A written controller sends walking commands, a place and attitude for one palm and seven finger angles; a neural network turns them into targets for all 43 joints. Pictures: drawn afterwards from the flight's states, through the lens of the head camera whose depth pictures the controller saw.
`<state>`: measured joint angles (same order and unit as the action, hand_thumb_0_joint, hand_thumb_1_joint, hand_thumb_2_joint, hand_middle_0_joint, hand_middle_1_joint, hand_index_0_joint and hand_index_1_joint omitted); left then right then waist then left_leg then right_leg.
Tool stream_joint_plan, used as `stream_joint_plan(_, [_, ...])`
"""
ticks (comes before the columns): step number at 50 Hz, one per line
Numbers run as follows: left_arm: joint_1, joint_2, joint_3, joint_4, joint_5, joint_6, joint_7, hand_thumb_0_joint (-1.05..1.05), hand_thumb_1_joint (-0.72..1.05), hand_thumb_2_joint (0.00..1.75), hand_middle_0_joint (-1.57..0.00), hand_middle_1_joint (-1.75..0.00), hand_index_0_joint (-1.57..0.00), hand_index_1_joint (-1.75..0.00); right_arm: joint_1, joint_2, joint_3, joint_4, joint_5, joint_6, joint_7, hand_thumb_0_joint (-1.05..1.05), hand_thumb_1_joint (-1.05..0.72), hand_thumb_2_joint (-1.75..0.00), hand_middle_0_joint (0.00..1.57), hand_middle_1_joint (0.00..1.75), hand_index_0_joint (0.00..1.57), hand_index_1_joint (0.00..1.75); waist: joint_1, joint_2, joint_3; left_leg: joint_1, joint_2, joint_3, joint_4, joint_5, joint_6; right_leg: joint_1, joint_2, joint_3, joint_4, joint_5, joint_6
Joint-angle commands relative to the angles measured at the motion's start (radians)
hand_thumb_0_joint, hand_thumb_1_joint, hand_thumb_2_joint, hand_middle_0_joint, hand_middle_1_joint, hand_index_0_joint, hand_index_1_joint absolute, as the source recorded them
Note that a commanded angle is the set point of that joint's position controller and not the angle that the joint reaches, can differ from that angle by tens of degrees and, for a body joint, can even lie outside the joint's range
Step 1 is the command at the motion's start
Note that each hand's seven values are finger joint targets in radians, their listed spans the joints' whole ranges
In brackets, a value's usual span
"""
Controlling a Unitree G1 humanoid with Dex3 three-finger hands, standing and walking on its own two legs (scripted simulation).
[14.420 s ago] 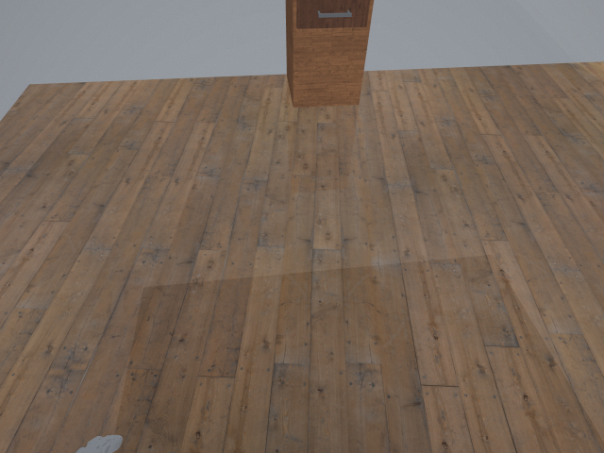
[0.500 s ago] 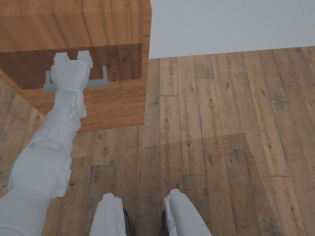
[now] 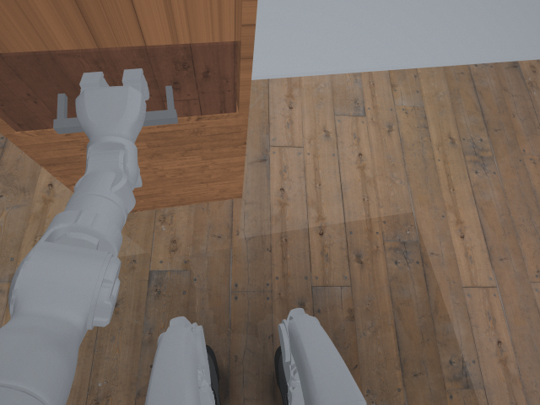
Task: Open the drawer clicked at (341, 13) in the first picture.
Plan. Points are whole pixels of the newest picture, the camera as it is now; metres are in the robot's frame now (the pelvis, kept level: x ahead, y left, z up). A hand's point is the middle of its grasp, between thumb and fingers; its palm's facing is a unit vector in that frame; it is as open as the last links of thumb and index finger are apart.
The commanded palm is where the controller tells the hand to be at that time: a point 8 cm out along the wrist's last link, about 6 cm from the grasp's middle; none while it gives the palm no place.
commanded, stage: lower the fingers behind the handle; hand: left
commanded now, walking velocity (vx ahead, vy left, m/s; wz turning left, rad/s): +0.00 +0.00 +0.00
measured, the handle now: (117, 109) +0.58 +0.18 -0.04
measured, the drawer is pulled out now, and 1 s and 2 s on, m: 0.00 0.00 0.00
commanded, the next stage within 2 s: close the thumb around the handle in 0.82 s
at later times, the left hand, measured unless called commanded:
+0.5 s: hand (132, 143) +0.53 +0.16 -0.07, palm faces +0.00 -0.02 -1.00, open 13.8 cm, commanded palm +0.52 +0.15 -0.02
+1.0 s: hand (128, 144) +0.53 +0.17 -0.07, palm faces -0.02 -0.03 -1.00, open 13.7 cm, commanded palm +0.52 +0.15 -0.02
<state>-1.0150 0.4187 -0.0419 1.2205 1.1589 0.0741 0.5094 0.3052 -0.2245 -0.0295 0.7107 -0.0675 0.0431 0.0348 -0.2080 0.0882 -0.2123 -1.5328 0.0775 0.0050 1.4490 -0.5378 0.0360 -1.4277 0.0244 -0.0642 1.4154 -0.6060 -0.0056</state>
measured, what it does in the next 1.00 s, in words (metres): stands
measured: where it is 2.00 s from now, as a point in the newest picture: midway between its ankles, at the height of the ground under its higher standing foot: (251, 400)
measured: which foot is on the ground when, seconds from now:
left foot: down 0.00-1.00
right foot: down 0.00-1.00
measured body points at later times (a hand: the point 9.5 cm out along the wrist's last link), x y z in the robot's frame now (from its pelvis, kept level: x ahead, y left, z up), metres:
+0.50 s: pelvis -0.01 +0.00 -0.03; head +0.18 +0.01 +0.38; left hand +0.53 +0.16 -0.02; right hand -0.01 -0.27 -0.15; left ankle +0.05 +0.10 -0.57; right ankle +0.02 -0.12 -0.57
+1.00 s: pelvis -0.01 +0.00 -0.03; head +0.18 +0.01 +0.38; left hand +0.53 +0.17 -0.02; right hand -0.01 -0.27 -0.15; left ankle +0.05 +0.10 -0.57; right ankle +0.02 -0.12 -0.57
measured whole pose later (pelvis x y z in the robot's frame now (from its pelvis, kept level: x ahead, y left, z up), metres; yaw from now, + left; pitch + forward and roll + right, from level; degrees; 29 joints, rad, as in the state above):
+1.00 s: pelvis -0.01 +0.00 -0.03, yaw -1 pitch +37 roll -5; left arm -1.00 0.44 -0.03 1.17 1.15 0.06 0.51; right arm 0.30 -0.23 -0.02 0.73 -0.06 0.03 0.04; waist -0.19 0.09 -0.21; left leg -1.64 0.08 0.00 1.56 -0.56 0.03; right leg -1.54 0.03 -0.07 1.53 -0.63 -0.01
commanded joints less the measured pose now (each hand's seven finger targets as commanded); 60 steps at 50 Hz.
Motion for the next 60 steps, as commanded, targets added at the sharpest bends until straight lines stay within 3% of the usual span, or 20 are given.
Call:
stream_joint_plan(1, [-0.43,0.181,0.02,-0.18,0.006,0.005,0.032,0.0,-0.5,0.3,-0.3,-1.2,-0.3,-1.2,0.211,-0.184,-0.066,-0.011,-0.003,-0.004,-0.009,0.0,-0.9,-0.9,0.2,0.3,0.2,0.3,-0.043,0.087,-0.581,0.547,-0.034,-0.06,-0.106,0.347,0.014,0.15,0.043,-0.006,-0.165,0.322,-0.03])
stream_joint_plan(3, [-0.404,0.15,0.0,-0.146,0.001,0.021,0.029,0.0,-0.5,0.3,-0.3,-1.2,-0.3,-1.2,0.21,-0.182,-0.067,-0.012,-0.001,-0.003,-0.006,0.0,-0.9,-0.9,0.2,0.3,0.2,0.3,-0.046,0.081,-0.549,0.52,-0.038,-0.055,-0.103,0.321,0.014,0.144,0.043,-0.006,-0.17,0.304,-0.03])
stream_joint_plan(4, [-0.419,0.172,0.016,-0.143,-0.001,0.024,0.026,0.0,-0.5,0.3,-0.3,-1.2,-0.3,-1.2,0.212,-0.184,-0.065,-0.004,-0.001,-0.002,-0.007,0.0,-0.9,-0.9,0.2,0.3,0.2,0.3,-0.051,0.06,-0.546,0.518,-0.035,-0.061,-0.101,0.322,0.014,0.138,0.041,-0.008,-0.163,0.305,-0.028])
stream_joint_plan(6, [-0.418,0.169,0.01,-0.171,-0.005,0.021,0.02,0.0,-0.5,0.3,-0.3,-1.2,-0.3,-1.2,0.208,-0.185,-0.063,-0.014,-0.001,-0.003,-0.007,0.0,-0.9,-0.9,0.2,0.3,0.2,0.3,-0.039,0.082,-0.58,0.516,-0.038,-0.058,-0.096,0.311,0.015,0.143,0.042,-0.004,-0.159,0.297,-0.03])
stream_joint_plan(9, [-0.443,0.172,0.009,-0.21,-0.003,-0.006,0.008,0.0,-0.5,0.3,-0.3,-1.2,-0.3,-1.2,0.206,-0.179,-0.064,-0.01,-0.001,-0.009,-0.01,0.0,-0.9,-0.9,0.2,0.3,0.2,0.3,-0.043,0.09,-0.59,0.513,-0.034,-0.064,-0.083,0.305,0.015,0.124,0.043,-0.002,-0.143,0.289,-0.03])
stream_joint_plan(15, [-0.435,0.217,0.053,-0.247,0.015,-0.041,0.042,0.0,-0.5,0.3,-0.3,-1.2,-0.3,-1.2,0.208,-0.179,-0.066,-0.005,-0.007,-0.017,-0.009,0.0,-0.9,-0.9,0.2,0.3,0.2,0.3,-0.032,0.119,-0.62,0.502,-0.031,-0.065,-0.05,0.319,0.014,0.097,0.043,-0.004,-0.112,0.292,-0.032])
stream_joint_plan(21, [-0.434,0.235,0.054,-0.162,0.013,0.013,0.072,0.0,-0.5,0.3,-0.3,-1.2,-0.3,-1.2,0.195,-0.186,-0.055,0.003,-0.005,-0.02,-0.001,0.0,-0.9,-0.9,0.2,0.3,0.2,0.3,-0.041,0.086,-0.559,0.401,-0.037,-0.053,-0.032,0.245,0.016,0.094,0.044,-0.003,-0.105,0.255,-0.029])
stream_joint_plan(25, [-0.452,0.256,0.06,-0.192,-0.01,0.038,0.048,0.0,-0.5,0.3,-0.3,-1.2,-0.3,-1.2,0.193,-0.189,-0.052,-0.009,0.003,-0.023,-0.005,0.0,-0.9,-0.9,0.2,0.3,0.2,0.3,-0.036,0.092,-0.621,0.423,-0.038,-0.052,-0.038,0.255,0.018,0.133,0.043,0.001,-0.107,0.27,-0.025])
stream_joint_plan(26, [-0.439,0.257,0.057,-0.186,-0.008,0.042,0.039,0.0,-0.5,0.3,-0.3,-1.2,-0.3,-1.2,0.19,-0.188,-0.051,-0.012,0.004,-0.022,-0.006,0.0,-0.9,-0.9,0.2,0.3,0.2,0.3,-0.03,0.095,-0.616,0.423,-0.04,-0.052,-0.042,0.244,0.017,0.134,0.044,0.0,-0.11,0.258,-0.027])
stream_joint_plan(28, [-0.442,0.227,0.029,-0.183,-0.007,0.041,0.023,0.0,-0.5,0.3,-0.3,-1.2,-0.3,-1.2,0.186,-0.185,-0.051,-0.01,0.007,-0.024,-0.01,0.0,-0.9,-0.9,0.2,0.3,0.2,0.3,-0.045,0.078,-0.583,0.405,-0.039,-0.049,-0.039,0.221,0.02,0.12,0.043,0.003,-0.118,0.245,-0.023])
stream_joint_plan(32, [-0.42,0.242,0.044,-0.231,-0.009,0.007,0.0,0.0,-0.5,0.3,-0.3,-1.2,-0.3,-1.2,0.189,-0.18,-0.051,-0.018,0.008,-0.029,-0.016,0.0,-0.9,-0.9,0.2,0.3,0.2,0.3,-0.026,0.102,-0.614,0.435,-0.036,-0.051,-0.041,0.248,0.019,0.127,0.043,0.005,-0.111,0.263,-0.026])
stream_joint_plan(34, [-0.399,0.223,0.036,-0.208,-0.008,-0.006,-0.006,0.0,-0.5,0.3,-0.3,-1.2,-0.3,-1.2,0.189,-0.176,-0.052,-0.013,0.009,-0.03,-0.015,0.0,-0.9,-0.9,0.2,0.3,0.2,0.3,-0.033,0.074,-0.579,0.421,-0.034,-0.054,-0.036,0.244,0.02,0.107,0.043,0.003,-0.109,0.258,-0.026])
stream_joint_plan(40, [-0.424,0.204,0.026,-0.253,-0.004,-0.036,0.017,0.0,-0.5,0.3,-0.3,-1.2,-0.3,-1.2,0.197,-0.178,-0.06,-0.007,0.004,-0.031,-0.014,0.0,-0.9,-0.9,0.2,0.3,0.2,0.3,-0.033,0.103,-0.592,0.448,-0.033,-0.058,-0.034,0.254,0.017,0.082,0.043,0.001,-0.105,0.256,-0.028])
stream_joint_plan(46, [-0.403,0.224,0.051,-0.222,-0.006,-0.016,0.038,0.0,-0.5,0.3,-0.3,-1.2,-0.3,-1.2,0.198,-0.184,-0.062,0.0,0.001,-0.023,-0.008,0.0,-0.9,-0.9,0.2,0.3,0.2,0.3,-0.028,0.089,-0.598,0.447,-0.034,-0.057,-0.031,0.276,0.016,0.096,0.045,0.0,-0.106,0.277,-0.028])
stream_joint_plan(54, [-0.454,0.183,0.009,-0.201,-0.008,0.007,0.028,0.0,-0.05,0.49,-0.33,-1.25,-0.33,-1.25,0.198,-0.184,-0.061,0.009,0.003,-0.021,-0.01,0.0,-0.9,-0.9,0.2,0.3,0.2,0.3,-0.052,0.092,-0.576,0.474,-0.031,-0.072,-0.045,0.27,0.013,0.061,0.043,-0.009,-0.109,0.258,-0.029])
stream_joint_plan(58, [-0.454,0.197,0.013,-0.203,-0.006,0.004,0.019,0.0,0.17,0.59,-0.35,-1.27,-0.35,-1.27,0.202,-0.184,-0.058,0.005,0.001,-0.022,-0.013,0.0,-0.9,-0.9,0.2,0.3,0.2,0.3,-0.051,0.083,-0.577,0.46,-0.032,-0.067,-0.041,0.268,0.016,0.078,0.044,-0.007,-0.11,0.264,-0.029])
stream_joint_plan(60, [-0.45,0.172,-0.001,-0.21,-0.007,-0.004,0.012,0.0,0.28,0.64,-0.36,-1.28,-0.36,-1.28,0.199,-0.181,-0.06,0.002,0.001,-0.023,-0.011,0.0,-0.9,-0.9,0.2,0.3,0.2,0.3,-0.049,0.117,-0.589,0.476,-0.033,-0.065,-0.039,0.272,0.015,0.065,0.044,-0.005,-0.108,0.263,-0.03])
